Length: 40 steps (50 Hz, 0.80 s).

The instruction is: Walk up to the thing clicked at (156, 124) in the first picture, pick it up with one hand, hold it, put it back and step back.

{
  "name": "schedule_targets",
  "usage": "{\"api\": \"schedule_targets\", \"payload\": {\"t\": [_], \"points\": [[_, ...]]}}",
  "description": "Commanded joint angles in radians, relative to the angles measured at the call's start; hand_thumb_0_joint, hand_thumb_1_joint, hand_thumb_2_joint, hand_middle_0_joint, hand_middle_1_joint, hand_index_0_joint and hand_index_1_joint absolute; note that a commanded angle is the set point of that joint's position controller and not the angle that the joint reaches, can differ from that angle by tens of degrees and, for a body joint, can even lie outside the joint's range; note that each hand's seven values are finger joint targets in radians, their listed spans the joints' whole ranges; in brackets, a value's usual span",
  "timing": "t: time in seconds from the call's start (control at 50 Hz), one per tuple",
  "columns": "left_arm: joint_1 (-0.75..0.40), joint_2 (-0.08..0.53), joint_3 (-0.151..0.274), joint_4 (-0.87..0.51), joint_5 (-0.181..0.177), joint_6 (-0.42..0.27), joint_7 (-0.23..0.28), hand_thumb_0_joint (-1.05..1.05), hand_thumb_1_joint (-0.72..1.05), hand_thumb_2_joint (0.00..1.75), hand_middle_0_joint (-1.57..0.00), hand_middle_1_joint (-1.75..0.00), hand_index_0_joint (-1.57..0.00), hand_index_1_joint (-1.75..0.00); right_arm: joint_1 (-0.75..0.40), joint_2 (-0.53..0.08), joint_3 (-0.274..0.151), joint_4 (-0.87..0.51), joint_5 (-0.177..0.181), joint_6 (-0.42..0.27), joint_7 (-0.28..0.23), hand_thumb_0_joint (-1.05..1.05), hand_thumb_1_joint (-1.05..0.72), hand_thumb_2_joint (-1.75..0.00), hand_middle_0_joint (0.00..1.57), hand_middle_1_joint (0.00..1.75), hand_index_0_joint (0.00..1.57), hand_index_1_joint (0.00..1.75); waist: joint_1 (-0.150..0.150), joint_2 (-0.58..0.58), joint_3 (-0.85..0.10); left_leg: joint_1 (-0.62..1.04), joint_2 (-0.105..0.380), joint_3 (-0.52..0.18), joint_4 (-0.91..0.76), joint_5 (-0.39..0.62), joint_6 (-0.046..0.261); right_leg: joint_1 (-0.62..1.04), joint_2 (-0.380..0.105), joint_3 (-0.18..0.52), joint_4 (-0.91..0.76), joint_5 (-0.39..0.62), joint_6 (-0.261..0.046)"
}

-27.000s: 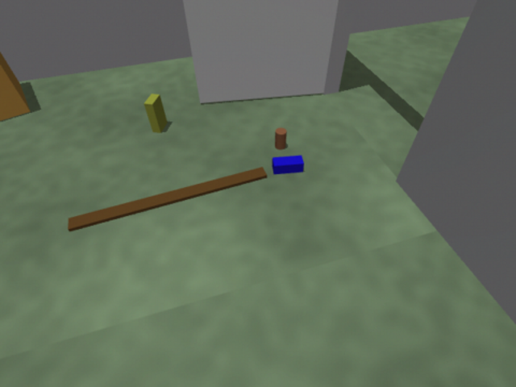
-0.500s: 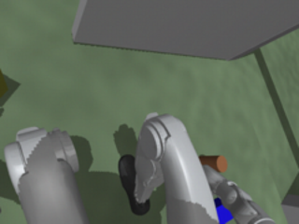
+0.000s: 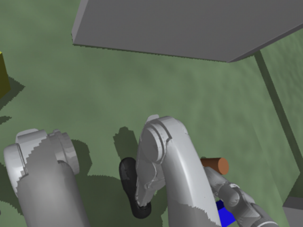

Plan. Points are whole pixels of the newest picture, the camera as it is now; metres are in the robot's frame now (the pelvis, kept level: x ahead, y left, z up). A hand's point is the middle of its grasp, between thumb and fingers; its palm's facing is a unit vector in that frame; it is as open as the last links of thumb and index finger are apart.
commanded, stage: withdraw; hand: left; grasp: from the side
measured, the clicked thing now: out of the picture +0.44 +0.32 -0.18
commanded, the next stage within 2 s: rise in 0.28 s
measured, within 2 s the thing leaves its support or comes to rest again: neither
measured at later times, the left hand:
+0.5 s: hand out of the picture +0.35 +0.43 -0.04, palm faces +0.51 -0.85 -0.15, open 16.0 cm
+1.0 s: hand out of the picture +0.23 +0.37 +0.12, palm faces +0.42 -0.77 -0.48, open 17.4 cm
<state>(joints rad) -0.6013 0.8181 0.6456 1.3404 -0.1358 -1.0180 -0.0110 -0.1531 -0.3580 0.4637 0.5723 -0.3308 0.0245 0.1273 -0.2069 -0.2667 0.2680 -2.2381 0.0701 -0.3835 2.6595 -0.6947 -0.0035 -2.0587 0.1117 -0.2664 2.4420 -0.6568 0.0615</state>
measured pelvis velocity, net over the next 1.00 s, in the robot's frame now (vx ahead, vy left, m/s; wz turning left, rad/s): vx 0.02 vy -0.02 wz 0.23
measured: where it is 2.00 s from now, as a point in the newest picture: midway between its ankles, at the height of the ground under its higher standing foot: (101, 214)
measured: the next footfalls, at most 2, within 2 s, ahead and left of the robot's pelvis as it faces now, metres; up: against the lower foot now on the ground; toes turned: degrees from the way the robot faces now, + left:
none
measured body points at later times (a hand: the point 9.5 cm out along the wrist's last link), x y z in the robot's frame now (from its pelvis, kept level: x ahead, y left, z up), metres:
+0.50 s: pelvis +0.00 -0.01 +0.03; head +0.17 +0.15 +0.42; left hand +0.32 +0.47 -0.03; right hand +0.21 -0.23 -0.04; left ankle +0.08 +0.13 -0.25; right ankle +0.13 -0.12 -0.25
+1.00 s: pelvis +0.02 -0.02 +0.21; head +0.19 +0.06 +0.62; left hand +0.21 +0.41 +0.15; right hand +0.25 -0.22 +0.08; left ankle +0.08 +0.13 -0.25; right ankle +0.13 -0.12 -0.25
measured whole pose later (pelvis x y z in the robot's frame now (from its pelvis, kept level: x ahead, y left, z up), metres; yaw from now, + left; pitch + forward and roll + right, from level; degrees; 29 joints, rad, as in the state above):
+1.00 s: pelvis +0.02 -0.02 +0.21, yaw +13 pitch +31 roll -5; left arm -0.08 0.47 0.35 0.42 0.02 -0.01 0.06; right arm 0.07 -0.25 0.01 0.56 0.05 0.11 -0.03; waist -0.01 0.00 -0.14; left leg -1.83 0.07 -0.08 1.89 -0.61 -0.01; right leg -1.75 0.02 -0.07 1.86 -0.65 0.00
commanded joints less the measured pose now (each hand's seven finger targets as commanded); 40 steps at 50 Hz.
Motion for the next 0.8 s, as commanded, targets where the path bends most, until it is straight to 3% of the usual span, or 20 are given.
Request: {"api": "schedule_targets", "payload": {"t": [0.0,0.08,0.1,0.16,0.22,0.26,0.28,0.32,0.36,0.38,0.4,0.44,0.46,0.5,0.54,0.56,0.6,0.7,0.74,0.78], "points": [[-0.166,0.278,0.053,-0.216,0.006,-0.069,0.005,0.0,-0.29,0.25,-0.2,-0.22,-0.22,-0.21,0.035,-0.346,-0.131,-0.028,-0.002,0.014,-0.018,0.0,-0.88,-0.89,0.2,0.3,0.2,0.3,-0.04,0.606,-0.586,0.428,0.052,0.101,-0.353,0.116,-0.027,0.227,0.025,-0.084,-0.169,0.177,-0.077],[-0.171,0.317,0.083,-0.356,0.015,-0.031,-0.016,0.0,-0.28,0.24,-0.15,-0.18,-0.17,-0.17,0.067,-0.343,-0.166,-0.027,0.009,0.025,-0.025,0.0,-0.88,-0.89,0.2,0.3,0.2,0.3,-0.016,0.694,-0.652,0.5,0.054,0.114,-0.383,0.148,-0.036,0.214,0.018,-0.062,-0.168,0.197,-0.084],[-0.19,0.354,0.097,-0.402,0.015,-0.017,-0.023,0.0,-0.27,0.23,-0.15,-0.17,-0.16,-0.16,0.072,-0.344,-0.176,-0.025,0.017,0.026,-0.028,0.0,-0.88,-0.89,0.2,0.3,0.2,0.3,-0.004,0.727,-0.67,0.508,0.054,0.122,-0.391,0.146,-0.036,0.205,0.015,-0.053,-0.166,0.194,-0.087],[-0.171,0.33,0.102,-0.468,-0.008,0.05,-0.062,0.0,-0.31,0.2,-0.16,-0.17,-0.18,-0.16,0.12,-0.328,-0.208,-0.024,0.043,0.031,-0.036,0.0,-0.89,-0.89,0.2,0.3,0.2,0.3,0.009,0.736,-0.742,0.516,0.046,0.143,-0.398,0.186,-0.033,0.229,0.011,-0.032,-0.184,0.228,-0.088],[-0.137,0.254,0.065,-0.463,-0.034,0.133,-0.111,0.0,-0.3,0.22,-0.19,-0.21,-0.21,-0.19,0.148,-0.315,-0.244,-0.026,0.08,0.03,-0.046,0.0,-0.88,-0.89,0.2,0.3,0.2,0.3,0.015,0.677,-0.709,0.452,0.038,0.155,-0.414,0.152,-0.022,0.181,0.005,-0.024,-0.202,0.2,-0.09],[-0.122,0.177,0.014,-0.431,-0.045,0.186,-0.147,0.0,-0.3,0.23,-0.2,-0.22,-0.23,-0.2,0.166,-0.308,-0.265,-0.021,0.103,0.028,-0.049,0.0,-0.87,-0.89,0.2,0.3,0.2,0.3,0.007,0.642,-0.677,0.435,0.036,0.149,-0.434,0.119,-0.019,0.129,0.002,-0.03,-0.205,0.17,-0.09],[-0.124,0.167,0.009,-0.44,-0.05,0.212,-0.162,0.0,-0.28,0.22,-0.2,-0.23,-0.24,-0.2,0.18,-0.303,-0.273,-0.022,0.113,0.027,-0.051,0.0,-0.87,-0.89,0.2,0.3,0.2,0.3,0.012,0.623,-0.685,0.435,0.034,0.15,-0.437,0.113,-0.016,0.125,0.001,-0.029,-0.214,0.165,-0.09],[-0.108,0.11,-0.04,-0.402,-0.058,0.258,-0.189,0.0,-0.31,0.21,-0.17,-0.22,-0.21,-0.18,0.197,-0.284,-0.284,-0.006,0.136,0.03,-0.052,0.0,-0.86,-0.89,0.2,0.3,0.2,0.3,0.011,0.565,-0.656,0.39,0.029,0.151,-0.451,0.051,-0.007,0.095,-0.003,-0.025,-0.234,0.106,-0.09],[-0.107,0.12,-0.031,-0.434,-0.062,0.289,-0.202,0.0,-0.3,0.19,-0.15,-0.21,-0.19,-0.17,0.201,-0.273,-0.3,-0.013,0.152,0.026,-0.055,0.0,-0.84,-0.88,0.2,0.3,0.2,0.3,0.037,0.524,-0.672,0.368,0.021,0.17,-0.452,0.02,0.004,0.114,-0.003,-0.009,-0.262,0.08,-0.09],[-0.139,0.113,-0.049,-0.469,-0.06,0.297,-0.208,0.0,-0.33,0.11,-0.07,-0.13,-0.11,-0.09,0.199,-0.271,-0.311,-0.016,0.158,0.023,-0.057,0.0,-0.8,-0.88,0.2,0.3,0.2,0.3,0.038,0.517,-0.681,0.362,0.02,0.178,-0.454,0.01,0.006,0.114,-0.004,-0.001,-0.27,0.07,-0.09],[-0.092,0.266,-0.026,-0.435,0.083,0.358,-0.156,0.0,-0.41,0.06,-0.05,-0.06,-0.05,-0.06,0.195,-0.236,-0.35,0.003,0.202,0.032,-0.059,0.0,-0.86,-0.9,0.2,0.3,0.2,0.3,0.115,0.585,-0.761,0.457,0.016,0.202,-0.533,0.008,0.006,0.102,-0.017,0.024,-0.305,0.04,-0.098],[-0.13,0.238,-0.031,-0.517,0.085,0.415,-0.13,0.0,-0.45,0.07,-0.05,-0.07,-0.05,-0.07,0.215,-0.242,-0.381,-0.027,0.226,0.046,-0.058,0.0,-0.86,-0.9,0.2,0.3,0.2,0.3,0.108,0.645,-0.817,0.504,0.022,0.206,-0.581,-0.006,0.001,0.103,-0.016,0.037,-0.314,0.034,-0.099],[-0.142,0.231,-0.039,-0.575,0.095,0.44,-0.125,0.0,-0.48,0.06,-0.06,-0.08,-0.06,-0.07,0.247,-0.227,-0.392,-0.004,0.237,0.057,-0.057,0.0,-0.89,-0.9,0.2,0.3,0.2,0.3,0.121,0.643,-0.839,0.516,0.021,0.209,-0.595,0.018,-0.001,0.104,-0.018,0.042,-0.316,0.051,-0.102],[-0.133,0.33,0.008,-0.65,0.127,0.501,-0.094,0.0,-0.48,0.06,-0.07,-0.08,-0.07,-0.07,0.254,-0.211,-0.412,-0.006,0.263,0.066,-0.068,0.0,-0.92,-0.91,0.2,0.3,0.2,0.3,0.158,0.684,-0.885,0.548,0.016,0.229,-0.622,0.04,0.002,0.11,-0.023,0.066,-0.333,0.054,-0.107],[-0.102,0.363,0.036,-0.702,0.149,0.56,-0.073,0.0,-0.46,0.11,-0.07,-0.07,-0.07,-0.07,0.276,-0.198,-0.432,-0.01,0.277,0.079,-0.076,0.0,-0.89,-0.9,0.2,0.3,0.2,0.3,0.168,0.671,-0.918,0.567,0.012,0.241,-0.633,0.078,0.005,0.121,-0.029,0.086,-0.349,0.077,-0.112],[-0.106,0.344,0.017,-0.73,0.156,0.584,-0.069,0.0,-0.54,0.04,-0.05,-0.05,-0.05,-0.05,0.283,-0.19,-0.442,-0.011,0.285,0.088,-0.082,0.0,-0.89,-0.9,0.2,0.3,0.2,0.3,0.162,0.674,-0.926,0.579,0.01,0.245,-0.649,0.072,0.007,0.126,-0.032,0.094,-0.364,0.074,-0.113],[0.018,0.295,0.018,-0.707,0.16,0.644,-0.046,0.0,-0.55,0.06,-0.05,-0.05,-0.05,-0.05,0.285,-0.167,-0.459,-0.028,0.301,0.093,-0.092,0.0,-0.89,-0.9,0.2,0.3,0.2,0.3,0.182,0.598,-0.925,0.562,0.0,0.26,-0.68,0.067,0.015,0.167,-0.034,0.109,-0.412,0.065,-0.11],[0.162,0.065,-0.116,-0.765,0.164,0.773,-0.011,0.0,-0.56,0.05,-0.05,-0.05,-0.05,-0.05,0.296,-0.143,-0.513,-0.059,0.333,0.086,-0.108,0.0,-0.89,-0.9,0.2,0.3,0.2,0.3,0.164,0.482,-0.949,0.625,-0.006,0.274,-0.776,0.045,0.024,0.21,-0.043,0.139,-0.545,0.041,-0.107],[0.196,0.026,-0.154,-0.853,0.159,0.813,0.006,0.0,-0.56,0.05,-0.05,-0.05,-0.05,-0.05,0.303,-0.134,-0.523,-0.074,0.345,0.083,-0.113,0.0,-0.89,-0.9,0.2,0.3,0.2,0.3,0.167,0.444,-0.974,0.654,-0.008,0.275,-0.825,0.031,0.027,0.265,-0.048,0.15,-0.602,0.027,-0.104],[0.251,0.027,-0.162,-0.948,0.154,0.854,0.027,0.0,-0.54,0.06,-0.05,-0.05,-0.05,-0.05,0.31,-0.121,-0.533,-0.092,0.356,0.079,-0.124,0.0,-0.89,-0.9,0.2,0.3,0.2,0.3,0.182,0.417,-1.015,0.699,-0.01,0.284,-0.876,0.028,0.029,0.356,-0.053,0.167,-0.673,0.02,-0.1]]}}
